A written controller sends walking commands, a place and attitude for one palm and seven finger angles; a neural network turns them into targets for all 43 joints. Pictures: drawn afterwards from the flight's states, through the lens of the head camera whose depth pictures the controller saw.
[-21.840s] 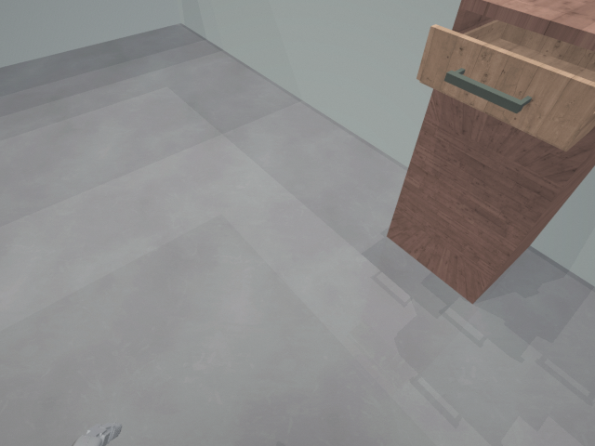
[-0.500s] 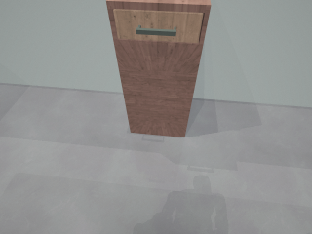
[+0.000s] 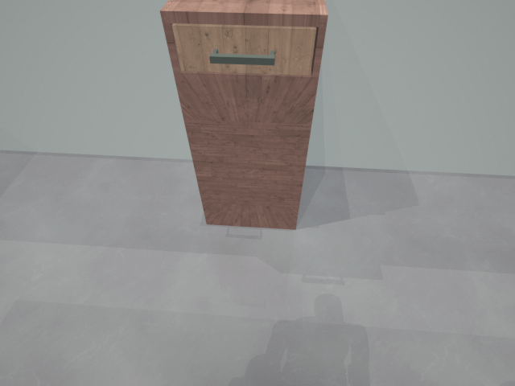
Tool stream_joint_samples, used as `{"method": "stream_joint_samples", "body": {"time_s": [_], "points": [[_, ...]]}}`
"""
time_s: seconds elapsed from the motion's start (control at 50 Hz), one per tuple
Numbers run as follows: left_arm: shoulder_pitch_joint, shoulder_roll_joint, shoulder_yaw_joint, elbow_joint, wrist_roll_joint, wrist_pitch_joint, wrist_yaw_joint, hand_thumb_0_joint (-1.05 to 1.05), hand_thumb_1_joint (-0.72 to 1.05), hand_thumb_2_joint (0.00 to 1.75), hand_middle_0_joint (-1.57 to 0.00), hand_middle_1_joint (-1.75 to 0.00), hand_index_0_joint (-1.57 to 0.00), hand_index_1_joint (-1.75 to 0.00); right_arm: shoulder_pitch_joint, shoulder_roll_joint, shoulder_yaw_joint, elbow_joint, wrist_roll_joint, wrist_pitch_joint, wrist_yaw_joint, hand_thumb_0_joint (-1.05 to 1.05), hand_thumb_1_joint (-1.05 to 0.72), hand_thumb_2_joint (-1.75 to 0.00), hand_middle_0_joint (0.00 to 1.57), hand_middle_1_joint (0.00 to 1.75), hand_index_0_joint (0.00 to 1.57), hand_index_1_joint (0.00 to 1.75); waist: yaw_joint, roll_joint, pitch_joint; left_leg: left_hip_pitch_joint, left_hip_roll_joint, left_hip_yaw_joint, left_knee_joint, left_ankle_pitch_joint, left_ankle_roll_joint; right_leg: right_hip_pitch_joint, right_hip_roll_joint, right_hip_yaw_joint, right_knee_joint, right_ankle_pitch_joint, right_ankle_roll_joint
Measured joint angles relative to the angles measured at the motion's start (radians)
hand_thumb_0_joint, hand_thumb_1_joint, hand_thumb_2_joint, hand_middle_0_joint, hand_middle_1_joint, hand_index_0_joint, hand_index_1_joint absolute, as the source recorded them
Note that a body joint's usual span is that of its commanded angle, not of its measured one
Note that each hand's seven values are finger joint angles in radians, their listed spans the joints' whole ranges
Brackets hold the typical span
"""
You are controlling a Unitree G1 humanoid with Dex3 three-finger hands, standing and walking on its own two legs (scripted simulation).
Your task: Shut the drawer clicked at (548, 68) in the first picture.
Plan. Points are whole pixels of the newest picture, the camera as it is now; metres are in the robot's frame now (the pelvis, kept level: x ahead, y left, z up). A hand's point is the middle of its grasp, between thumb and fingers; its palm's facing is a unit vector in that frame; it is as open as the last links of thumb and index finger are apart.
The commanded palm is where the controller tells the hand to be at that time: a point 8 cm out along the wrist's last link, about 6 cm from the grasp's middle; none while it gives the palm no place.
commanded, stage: let the arm hang, fingers relaxed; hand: left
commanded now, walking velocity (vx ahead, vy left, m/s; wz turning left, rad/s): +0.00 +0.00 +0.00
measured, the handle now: (243, 56) +0.91 +0.08 +0.08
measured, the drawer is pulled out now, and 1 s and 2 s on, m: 0.00 0.00 0.00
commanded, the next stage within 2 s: look to check the result in 0.06 s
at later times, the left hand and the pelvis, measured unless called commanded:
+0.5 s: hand out of the picture +0.01 +0.16 -0.17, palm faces +0.05 -0.98 -0.20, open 7.4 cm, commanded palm none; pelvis +0.01 -0.01 +0.00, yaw +0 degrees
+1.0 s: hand out of the picture +0.05 +0.18 -0.17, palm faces +0.03 -0.97 -0.25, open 7.4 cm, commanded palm none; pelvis +0.02 -0.02 +0.00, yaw +1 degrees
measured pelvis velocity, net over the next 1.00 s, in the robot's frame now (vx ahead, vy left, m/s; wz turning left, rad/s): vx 0.02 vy -0.02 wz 0.01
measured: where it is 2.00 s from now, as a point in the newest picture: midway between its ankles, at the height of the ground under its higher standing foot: outside the picture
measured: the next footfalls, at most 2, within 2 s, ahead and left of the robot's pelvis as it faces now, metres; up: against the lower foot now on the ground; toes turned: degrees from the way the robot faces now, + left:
none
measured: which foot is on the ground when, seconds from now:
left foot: down 0.00-1.00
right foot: down 0.00-1.00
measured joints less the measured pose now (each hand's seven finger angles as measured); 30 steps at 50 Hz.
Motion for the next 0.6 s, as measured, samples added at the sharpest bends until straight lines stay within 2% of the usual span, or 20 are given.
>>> {"method": "stream_joint_samples", "body": {"time_s": [0.26,0.6], "points": [[0.006,0.002,0.008,0.005,-0.002,-0.004,0.002,0.01,0.91,0.90,-0.20,-0.30,-0.20,-0.29,-0.003,-0.003,-0.009,0.002,0.000,-0.001,-0.002,0.01,-0.91,-0.89,0.20,0.29,0.20,0.30,0.000,0.000,0.008,-0.005,0.010,-0.007,0.009,-0.006,-0.009,0.001,0.010,-0.007,-0.001,-0.004,-0.009],[-0.034,0.031,0.011,-0.003,-0.001,-0.013,-0.004,0.00,0.91,0.90,-0.20,-0.30,-0.20,-0.29,-0.064,-0.038,-0.012,-0.010,0.001,-0.009,-0.002,0.01,-0.91,-0.89,0.20,0.29,0.20,0.30,0.003,0.000,0.004,0.014,0.015,-0.014,-0.009,-0.008,-0.016,0.025,0.017,-0.013,-0.025,-0.005,-0.014]]}}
